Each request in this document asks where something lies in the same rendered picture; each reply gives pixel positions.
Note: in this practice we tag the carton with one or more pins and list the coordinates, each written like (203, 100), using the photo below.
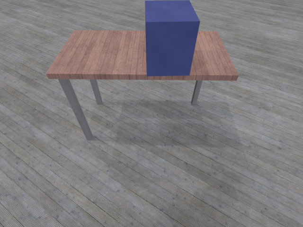
(171, 33)

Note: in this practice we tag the table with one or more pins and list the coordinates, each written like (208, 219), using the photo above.
(102, 54)

